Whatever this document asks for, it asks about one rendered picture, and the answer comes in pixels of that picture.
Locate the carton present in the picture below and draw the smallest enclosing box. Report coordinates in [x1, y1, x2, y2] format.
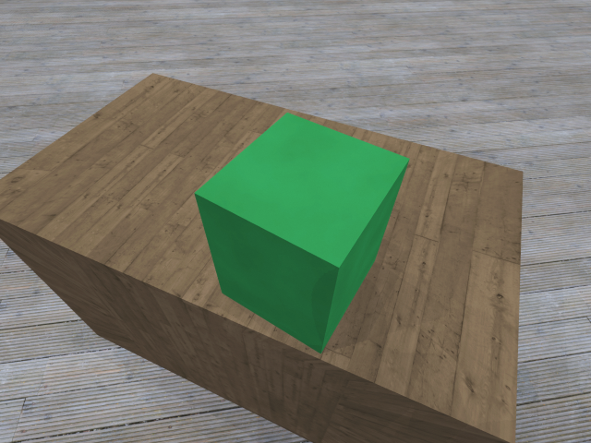
[194, 113, 410, 354]

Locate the pedestal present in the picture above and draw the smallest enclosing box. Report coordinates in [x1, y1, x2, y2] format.
[0, 73, 523, 443]

